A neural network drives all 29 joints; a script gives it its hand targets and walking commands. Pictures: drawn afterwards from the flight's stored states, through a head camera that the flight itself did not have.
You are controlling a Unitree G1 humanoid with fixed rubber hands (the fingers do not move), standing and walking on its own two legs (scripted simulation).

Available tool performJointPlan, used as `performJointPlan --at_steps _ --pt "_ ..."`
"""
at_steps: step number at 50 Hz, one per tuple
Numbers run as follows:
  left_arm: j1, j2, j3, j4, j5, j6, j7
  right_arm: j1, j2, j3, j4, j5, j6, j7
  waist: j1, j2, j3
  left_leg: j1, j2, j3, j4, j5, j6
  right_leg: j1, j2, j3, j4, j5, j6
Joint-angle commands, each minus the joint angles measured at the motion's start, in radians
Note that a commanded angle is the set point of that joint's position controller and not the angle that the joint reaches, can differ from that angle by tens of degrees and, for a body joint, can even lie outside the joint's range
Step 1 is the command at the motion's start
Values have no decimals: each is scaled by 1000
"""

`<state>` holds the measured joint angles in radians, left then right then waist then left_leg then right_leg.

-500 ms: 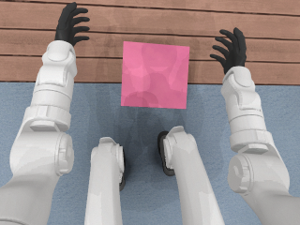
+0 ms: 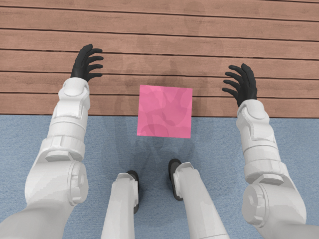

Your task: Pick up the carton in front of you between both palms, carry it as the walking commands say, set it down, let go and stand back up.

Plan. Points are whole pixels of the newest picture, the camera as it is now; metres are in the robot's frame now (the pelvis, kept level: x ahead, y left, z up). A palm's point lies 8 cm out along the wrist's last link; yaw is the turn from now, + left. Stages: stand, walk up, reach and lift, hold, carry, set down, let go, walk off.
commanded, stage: let go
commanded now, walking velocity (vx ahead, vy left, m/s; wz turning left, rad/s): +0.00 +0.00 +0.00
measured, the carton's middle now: (162, 114) +0.44 -0.08 -0.51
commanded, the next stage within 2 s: stand in 1.20 s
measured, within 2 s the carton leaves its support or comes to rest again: neither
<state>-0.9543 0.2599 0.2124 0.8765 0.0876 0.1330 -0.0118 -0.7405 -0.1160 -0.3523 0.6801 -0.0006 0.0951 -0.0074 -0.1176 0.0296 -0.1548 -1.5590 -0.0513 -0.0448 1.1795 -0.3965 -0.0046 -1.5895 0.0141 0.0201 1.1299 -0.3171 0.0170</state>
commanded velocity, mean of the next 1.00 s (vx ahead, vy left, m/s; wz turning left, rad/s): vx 0.00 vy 0.00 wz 0.00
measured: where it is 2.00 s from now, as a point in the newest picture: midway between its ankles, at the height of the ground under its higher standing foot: (155, 193)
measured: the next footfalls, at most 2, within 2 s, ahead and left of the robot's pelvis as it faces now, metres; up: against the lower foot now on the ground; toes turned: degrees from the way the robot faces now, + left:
none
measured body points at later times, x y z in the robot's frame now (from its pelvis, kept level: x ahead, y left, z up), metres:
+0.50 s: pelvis +0.08 -0.02 +0.11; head +0.21 -0.01 +0.54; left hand +0.35 +0.19 +0.01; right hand +0.29 -0.26 +0.03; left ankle +0.05 +0.11 -0.61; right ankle +0.08 -0.12 -0.61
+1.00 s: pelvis +0.08 +0.01 +0.13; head +0.09 +0.00 +0.58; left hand +0.25 +0.24 +0.06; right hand +0.25 -0.23 +0.06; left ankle +0.05 +0.11 -0.61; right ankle +0.08 -0.12 -0.61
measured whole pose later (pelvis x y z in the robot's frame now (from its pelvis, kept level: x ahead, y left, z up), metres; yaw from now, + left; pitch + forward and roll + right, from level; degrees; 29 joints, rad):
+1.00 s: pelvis +0.08 +0.01 +0.13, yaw -1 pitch -4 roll -1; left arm 0.23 0.21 0.04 0.42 0.00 0.12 -0.07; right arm 0.21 -0.21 -0.05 0.42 -0.02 0.13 0.08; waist 0.00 0.02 0.10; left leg -0.07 -0.03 -0.04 0.45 -0.30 0.02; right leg -0.12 0.01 0.04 0.43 -0.24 0.01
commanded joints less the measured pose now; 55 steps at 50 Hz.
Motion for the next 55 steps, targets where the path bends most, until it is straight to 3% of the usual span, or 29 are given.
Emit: performJointPlan --at_steps 1,6,10,18,25,34,39,44,48,50,51,52,55 --pt "-19 29 24 -151 33 -21 32 23 -119 7 -130 -36 -27 33 -10 71 -905 632 -27 20 -175 353 -27 623 43 -84 -111 357 21" --pt "204 -35 10 -331 39 -35 92 217 -166 81 -223 -56 -37 81 -1 38 -803 736 -26 20 -288 354 -34 816 39 -62 -203 378 1" --pt "335 -46 -18 -409 7 -62 95 340 -169 145 -251 -35 -50 106 5 9 -625 740 -23 32 -376 277 -30 971 27 -32 -285 368 -7" --pt "687 -22 -58 -371 -31 -127 51 658 -149 242 -257 18 -95 95 34 -48 -418 805 -18 40 -502 278 -13 1281 4 31 -401 529 3" --pt "920 5 -84 -399 -41 -170 26 880 -157 291 -337 31 -123 71 58 -56 -269 1025 -12 27 -630 377 -1 1445 1 46 -524 662 15" --pt "1113 14 -122 -474 -63 -141 -12 960 -190 300 -352 32 -93 76 111 21 -5 1331 15 14 -784 416 -16 1476 29 6 -699 423 1" --pt "1135 19 -151 -512 -82 -96 -40 957 -197 285 -342 9 -49 79 114 -2 113 1371 29 14 -826 347 -14 1504 39 -10 -733 308 -3" --pt "1126 27 -160 -543 -92 -52 -57 945 -200 270 -343 -17 -3 79 103 -34 192 1366 35 15 -845 271 -5 1540 46 -24 -735 248 -5" --pt "1119 29 -156 -553 -85 -25 -59 933 -202 265 -345 -27 25 82 103 -23 222 1353 36 14 -850 242 -2 1571 49 -30 -725 233 -5" --pt "1124 30 -151 -555 -78 -16 -57 929 -201 265 -349 -27 33 84 108 -10 225 1351 36 14 -850 248 -2 1588 49 -30 -721 239 -5" --pt "1171 27 -150 -490 -92 -45 -38 881 -239 264 -407 -48 84 59 120 -30 159 1412 40 4 -815 336 -6 1567 70 -36 -683 221 0" --pt "1163 34 -147 -510 -80 -50 -28 913 -227 272 -398 -43 96 49 120 -8 176 1408 36 5 -799 369 -12 1550 67 -34 -684 211 -2" --pt "1142 39 -157 -523 -89 -47 -22 907 -216 291 -400 -33 115 36 121 3 193 1413 31 10 -790 358 -11 1524 63 -27 -688 207 -4"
